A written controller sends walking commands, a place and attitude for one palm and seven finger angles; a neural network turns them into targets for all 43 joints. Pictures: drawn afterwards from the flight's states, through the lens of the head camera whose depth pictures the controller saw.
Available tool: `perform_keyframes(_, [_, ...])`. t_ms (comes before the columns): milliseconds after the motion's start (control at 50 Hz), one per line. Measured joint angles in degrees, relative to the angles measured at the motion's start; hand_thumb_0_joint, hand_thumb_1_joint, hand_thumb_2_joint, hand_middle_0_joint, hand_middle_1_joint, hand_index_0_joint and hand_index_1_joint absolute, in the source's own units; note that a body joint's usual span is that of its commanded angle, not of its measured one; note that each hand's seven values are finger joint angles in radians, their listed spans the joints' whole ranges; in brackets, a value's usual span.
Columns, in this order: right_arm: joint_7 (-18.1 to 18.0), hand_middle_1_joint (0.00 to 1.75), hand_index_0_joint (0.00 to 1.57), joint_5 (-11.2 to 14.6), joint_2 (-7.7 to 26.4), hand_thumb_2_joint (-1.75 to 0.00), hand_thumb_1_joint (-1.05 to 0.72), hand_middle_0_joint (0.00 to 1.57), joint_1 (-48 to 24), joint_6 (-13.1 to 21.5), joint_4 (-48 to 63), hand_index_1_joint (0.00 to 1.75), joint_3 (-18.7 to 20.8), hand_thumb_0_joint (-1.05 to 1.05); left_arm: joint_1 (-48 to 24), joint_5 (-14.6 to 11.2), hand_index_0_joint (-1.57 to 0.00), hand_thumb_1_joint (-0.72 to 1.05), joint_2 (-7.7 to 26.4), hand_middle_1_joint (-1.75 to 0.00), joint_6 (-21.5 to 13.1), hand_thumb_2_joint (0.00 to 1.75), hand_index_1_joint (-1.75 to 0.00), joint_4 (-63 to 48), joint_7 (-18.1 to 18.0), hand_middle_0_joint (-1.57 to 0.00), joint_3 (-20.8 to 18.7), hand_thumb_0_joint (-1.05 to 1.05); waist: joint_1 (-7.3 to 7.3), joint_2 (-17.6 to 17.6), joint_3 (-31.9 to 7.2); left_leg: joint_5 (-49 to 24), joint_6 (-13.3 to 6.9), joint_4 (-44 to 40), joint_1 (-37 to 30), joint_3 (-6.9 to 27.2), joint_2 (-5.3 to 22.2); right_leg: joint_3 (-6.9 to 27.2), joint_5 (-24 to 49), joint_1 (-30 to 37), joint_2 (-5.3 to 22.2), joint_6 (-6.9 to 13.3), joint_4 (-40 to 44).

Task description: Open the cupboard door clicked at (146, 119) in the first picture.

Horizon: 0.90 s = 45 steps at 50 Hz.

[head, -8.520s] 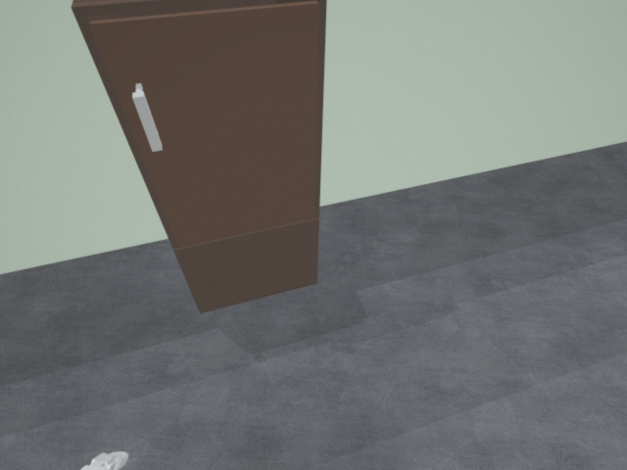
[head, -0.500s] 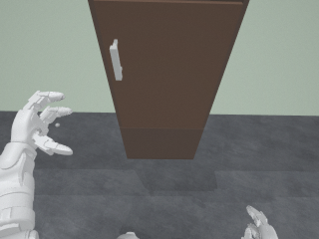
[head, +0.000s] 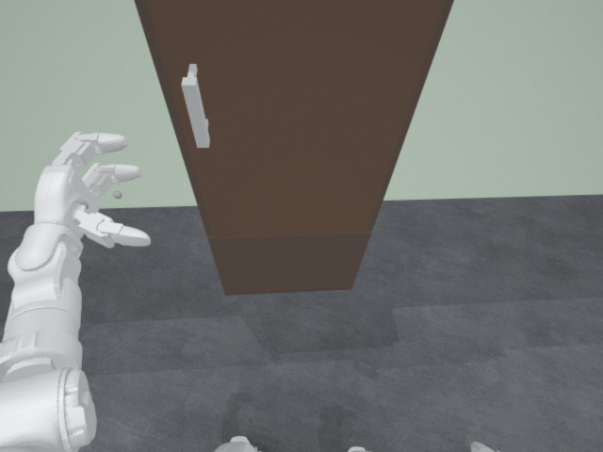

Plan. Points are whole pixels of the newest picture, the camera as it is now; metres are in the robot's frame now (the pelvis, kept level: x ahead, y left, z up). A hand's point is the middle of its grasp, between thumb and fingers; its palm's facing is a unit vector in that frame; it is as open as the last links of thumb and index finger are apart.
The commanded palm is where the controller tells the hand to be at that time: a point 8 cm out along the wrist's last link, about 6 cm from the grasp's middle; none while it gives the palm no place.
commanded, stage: move the hooked fingers beside the handle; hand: left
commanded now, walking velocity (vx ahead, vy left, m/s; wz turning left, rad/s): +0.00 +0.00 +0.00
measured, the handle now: (198, 107) +0.61 +0.18 +0.09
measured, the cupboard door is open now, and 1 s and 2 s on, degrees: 0 0 0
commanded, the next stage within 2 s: slide the fingers in behind the handle in 1.98 s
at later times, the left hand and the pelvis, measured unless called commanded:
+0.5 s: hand (144, 154) +0.49 +0.23 +0.10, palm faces +0.07 -1.00 +0.01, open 14.0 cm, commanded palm +0.48 +0.28 +0.09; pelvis +0.00 +0.00 -0.01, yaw -1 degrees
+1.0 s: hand (152, 128) +0.56 +0.24 +0.09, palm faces +0.06 -1.00 +0.00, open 14.0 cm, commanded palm +0.53 +0.27 +0.08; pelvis +0.01 +0.01 -0.02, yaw -3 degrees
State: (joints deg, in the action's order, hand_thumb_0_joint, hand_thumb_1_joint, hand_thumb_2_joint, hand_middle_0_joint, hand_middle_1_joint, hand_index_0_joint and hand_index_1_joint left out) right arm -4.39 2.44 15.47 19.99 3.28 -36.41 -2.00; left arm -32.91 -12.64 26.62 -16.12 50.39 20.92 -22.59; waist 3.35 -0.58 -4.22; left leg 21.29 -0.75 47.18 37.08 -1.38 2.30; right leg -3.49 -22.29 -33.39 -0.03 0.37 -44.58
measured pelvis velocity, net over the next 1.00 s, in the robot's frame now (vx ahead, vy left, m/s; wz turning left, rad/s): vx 0.01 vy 0.01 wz -0.05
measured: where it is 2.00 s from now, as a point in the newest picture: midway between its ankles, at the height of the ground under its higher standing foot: outside the picture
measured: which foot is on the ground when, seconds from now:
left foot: down 0.00-1.00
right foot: down 0.00-1.00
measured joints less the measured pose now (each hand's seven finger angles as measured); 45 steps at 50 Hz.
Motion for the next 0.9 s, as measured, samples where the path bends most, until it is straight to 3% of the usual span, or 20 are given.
perform_keyframes(80, [0.31,0.3,0.2,-0.25,-0.05,-0.9,-0.9,0.2,-0.16,-0.93,0.39,0.3,-0.03,0.01,-3.16,1.2,-0.3,-0.5,0.83,-1.2,0.49,0.3,-1.2,3.92,-0.73,-0.3,-0.64,-0.01,0.82,0.27,-0.21,0.07,-0.1,0.4,1.22,-0.23,0.06,0.25,0.0,-1.34,-0.03,-0.09,-0.45])
perform_keyframes(260, [1.16,0.3,0.2,-0.88,-0.07,-0.9,-0.9,0.2,0.73,-2.73,0.12,0.3,0.12,0.01,-8.3,3.15,-0.3,-0.5,2.53,-1.2,-3.09,0.3,-1.2,8.86,-2.33,-0.3,-1.9,-0.01,1.99,0.37,-0.51,0.75,-0.08,2.19,3.93,-0.26,0.48,0.36,-0.39,-3.99,-0.39,-0.09,-1.87])
perform_keyframes(400, [1.08,0.3,0.2,-1.13,0.13,-0.9,-0.9,0.2,1.51,-3.94,-0.27,0.3,-0.26,0.01,-14.62,4.92,-0.3,-0.5,5.58,-1.2,-2.16,0.3,-1.2,15.55,-2.66,-0.3,-1.32,-0.01,3.68,0.19,-0.13,0.77,-0.02,3.39,6.7,0.3,0.63,-0.14,-0.39,-6.43,-0.54,0.02,-2.73])
perform_keyframes(540, [1.34,0.3,0.2,-1.79,0.36,-0.9,-0.9,0.2,2.78,-4.64,-0.52,0.3,-0.4,0.01,-19.61,6.41,-0.3,-0.5,8.34,-1.2,-3.41,0.3,-1.2,18.83,-3.68,-0.3,-3.58,-0.01,5.69,0.28,-0.3,1.09,0.1,4.73,9.81,0.24,1.19,0.0,-0.43,-9.58,-1.06,0.14,-3.82])
perform_keyframes(900, [2.02,0.3,0.2,-3.13,0.75,-0.9,-0.9,0.2,6.09,-6.89,0.45,0.3,-1.37,0.01,-30.38,10.09,-0.3,-0.49,17.11,-1.2,-1.21,0.3,-1.2,25.84,-3.48,-0.3,-5.54,-0.01,9.74,-0.14,0.01,2.08,-0.1,7.21,16.06,0.77,2.17,-0.32,-0.34,-15.01,-2.05,-0.03,-4.41])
